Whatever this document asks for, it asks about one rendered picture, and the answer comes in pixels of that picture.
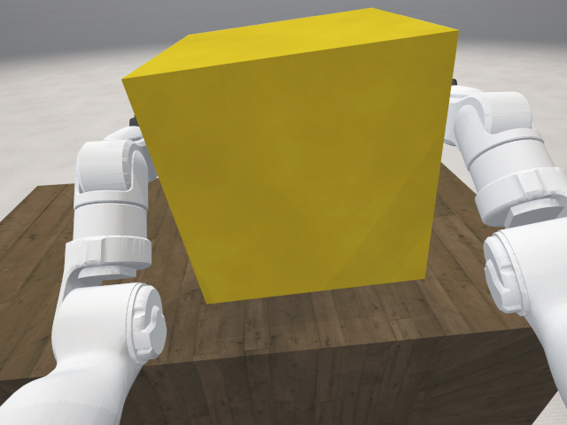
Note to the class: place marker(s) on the pedestal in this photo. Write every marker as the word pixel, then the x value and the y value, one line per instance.
pixel 434 351

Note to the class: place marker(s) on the right robot upper arm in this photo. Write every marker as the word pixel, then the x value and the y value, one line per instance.
pixel 526 273

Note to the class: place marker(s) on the robot left forearm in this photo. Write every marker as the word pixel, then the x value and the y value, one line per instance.
pixel 110 213

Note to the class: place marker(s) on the left robot upper arm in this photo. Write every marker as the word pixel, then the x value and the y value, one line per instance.
pixel 103 336

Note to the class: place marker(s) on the robot right forearm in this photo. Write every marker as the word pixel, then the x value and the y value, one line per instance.
pixel 517 182

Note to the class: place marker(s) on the carton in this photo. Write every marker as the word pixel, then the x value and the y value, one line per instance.
pixel 300 155

